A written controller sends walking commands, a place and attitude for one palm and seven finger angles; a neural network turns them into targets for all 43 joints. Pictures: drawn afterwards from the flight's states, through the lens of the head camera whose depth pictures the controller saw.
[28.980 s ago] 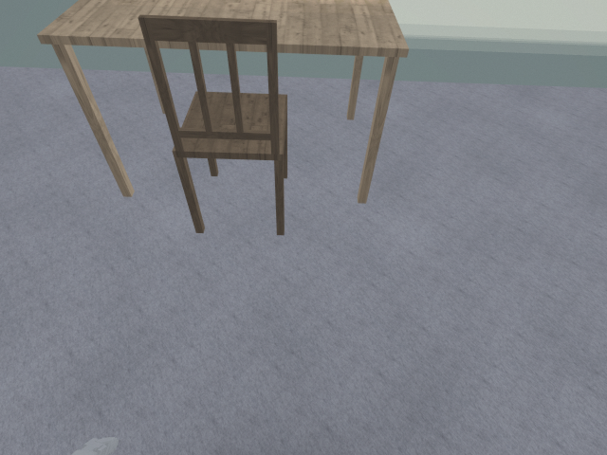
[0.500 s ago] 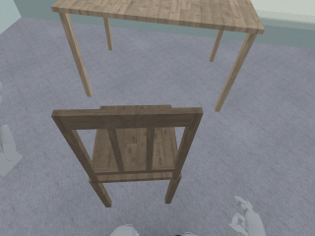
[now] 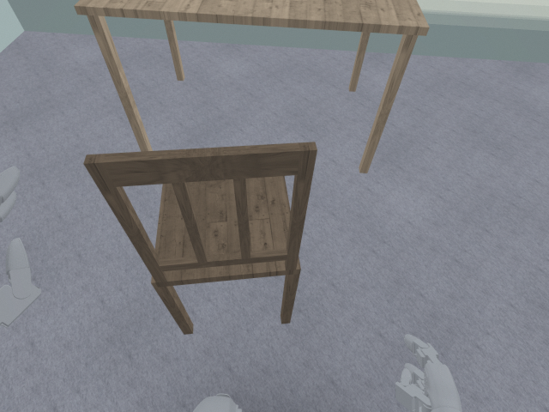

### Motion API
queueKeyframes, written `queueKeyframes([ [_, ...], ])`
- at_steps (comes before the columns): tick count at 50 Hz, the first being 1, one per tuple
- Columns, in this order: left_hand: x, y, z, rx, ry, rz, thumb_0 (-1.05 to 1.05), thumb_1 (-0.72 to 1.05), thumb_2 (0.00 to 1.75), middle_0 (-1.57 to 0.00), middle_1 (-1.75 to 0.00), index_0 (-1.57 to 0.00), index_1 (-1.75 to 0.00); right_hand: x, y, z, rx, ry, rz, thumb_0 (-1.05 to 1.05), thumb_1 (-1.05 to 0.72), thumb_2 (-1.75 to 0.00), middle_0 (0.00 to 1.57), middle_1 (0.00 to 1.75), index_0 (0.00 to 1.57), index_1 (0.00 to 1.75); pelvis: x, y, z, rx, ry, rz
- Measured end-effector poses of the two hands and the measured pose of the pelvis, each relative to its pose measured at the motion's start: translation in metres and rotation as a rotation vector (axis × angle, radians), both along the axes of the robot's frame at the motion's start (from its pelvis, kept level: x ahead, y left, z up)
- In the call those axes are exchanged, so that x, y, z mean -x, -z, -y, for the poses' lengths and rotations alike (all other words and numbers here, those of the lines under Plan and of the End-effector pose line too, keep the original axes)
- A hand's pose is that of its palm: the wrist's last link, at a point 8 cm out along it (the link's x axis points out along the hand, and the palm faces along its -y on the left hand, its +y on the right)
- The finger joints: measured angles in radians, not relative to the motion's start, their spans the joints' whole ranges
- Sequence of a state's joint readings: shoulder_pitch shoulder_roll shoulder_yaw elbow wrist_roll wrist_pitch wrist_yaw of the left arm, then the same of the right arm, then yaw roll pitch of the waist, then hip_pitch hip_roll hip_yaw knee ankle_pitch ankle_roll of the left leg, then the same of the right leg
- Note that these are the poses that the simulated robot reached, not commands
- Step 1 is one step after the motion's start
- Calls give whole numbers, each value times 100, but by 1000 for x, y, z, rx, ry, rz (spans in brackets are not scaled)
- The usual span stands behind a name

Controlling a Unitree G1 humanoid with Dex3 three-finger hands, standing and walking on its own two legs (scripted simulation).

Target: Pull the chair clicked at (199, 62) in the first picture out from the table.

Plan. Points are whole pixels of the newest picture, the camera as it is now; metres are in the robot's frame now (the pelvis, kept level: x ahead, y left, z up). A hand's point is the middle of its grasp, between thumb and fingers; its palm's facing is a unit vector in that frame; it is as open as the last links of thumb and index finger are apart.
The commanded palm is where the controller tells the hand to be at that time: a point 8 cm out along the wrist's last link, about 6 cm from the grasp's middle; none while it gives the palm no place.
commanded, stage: stop stepping back and stand still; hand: left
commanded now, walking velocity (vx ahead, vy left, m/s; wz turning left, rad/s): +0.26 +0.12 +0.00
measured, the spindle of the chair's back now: (192, 225) +0.46 +0.19 -0.10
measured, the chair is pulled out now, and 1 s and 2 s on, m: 0.61 0.61 0.61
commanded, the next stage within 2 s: let the arm hang, fingers relaxed in 0.64 s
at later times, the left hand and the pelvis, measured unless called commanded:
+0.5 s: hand out of the picture +0.12 +0.28 +0.17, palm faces +0.48 -0.77 -0.42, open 7.4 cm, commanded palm +0.06 +0.32 +0.18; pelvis -0.06 +0.01 +0.00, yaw +2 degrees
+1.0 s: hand out of the picture +0.01 +0.19 -0.17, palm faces +0.08 -0.98 -0.15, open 7.2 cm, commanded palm none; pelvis -0.05 +0.02 -0.01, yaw +4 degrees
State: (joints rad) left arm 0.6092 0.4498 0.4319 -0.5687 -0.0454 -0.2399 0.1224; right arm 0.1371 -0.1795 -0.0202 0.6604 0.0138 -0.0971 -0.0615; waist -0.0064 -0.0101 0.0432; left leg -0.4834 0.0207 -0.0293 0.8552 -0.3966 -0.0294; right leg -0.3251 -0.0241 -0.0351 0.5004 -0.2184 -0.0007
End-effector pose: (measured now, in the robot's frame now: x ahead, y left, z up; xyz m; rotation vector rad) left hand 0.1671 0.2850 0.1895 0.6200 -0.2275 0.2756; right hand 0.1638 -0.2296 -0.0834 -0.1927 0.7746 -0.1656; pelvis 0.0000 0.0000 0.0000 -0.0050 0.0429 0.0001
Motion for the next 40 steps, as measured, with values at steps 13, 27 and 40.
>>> queueKeyframes([
  [13,74,7,-31,42,-136,43,2,89,90,-22,-30,-21,-30,72,-16,13,86,14,24,1,-91,-90,20,30,20,30,43,-2,-6,8,-46,61],
  [27,92,8,-35,94,-143,82,2,89,90,-21,-30,-21,-30,83,-13,-23,13,-35,68,1,-91,-90,21,30,21,30,65,-3,-14,21,-43,95],
  [40,82,64,-50,167,-193,-126,1,90,90,-21,-30,-20,-30,85,8,-17,15,-89,-28,1,-91,-90,21,30,21,30,63,3,-21,16,-71,71],
])
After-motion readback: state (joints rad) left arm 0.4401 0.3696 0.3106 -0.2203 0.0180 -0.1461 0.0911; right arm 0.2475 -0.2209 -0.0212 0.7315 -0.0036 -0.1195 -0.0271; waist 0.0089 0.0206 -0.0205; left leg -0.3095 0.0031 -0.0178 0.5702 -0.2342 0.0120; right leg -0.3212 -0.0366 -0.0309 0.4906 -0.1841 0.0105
